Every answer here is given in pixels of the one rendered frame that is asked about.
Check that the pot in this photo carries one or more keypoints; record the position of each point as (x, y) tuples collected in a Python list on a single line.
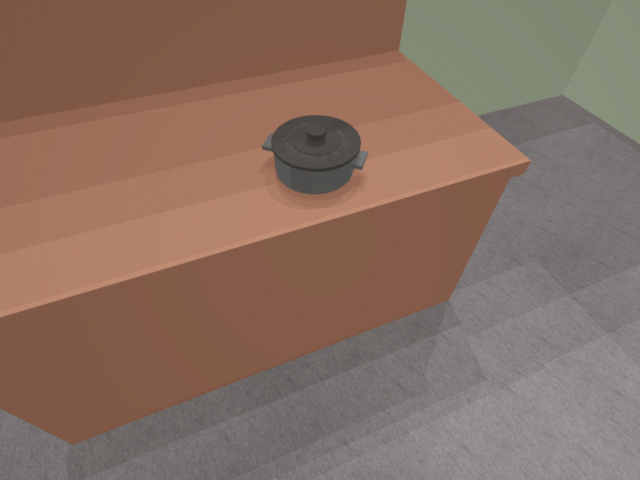
[(315, 182)]

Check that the knob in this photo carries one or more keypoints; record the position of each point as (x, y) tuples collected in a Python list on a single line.
[(316, 132)]

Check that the lid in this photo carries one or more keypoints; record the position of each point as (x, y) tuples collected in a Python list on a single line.
[(292, 147)]

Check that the table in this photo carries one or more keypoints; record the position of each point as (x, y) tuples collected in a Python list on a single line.
[(149, 254)]

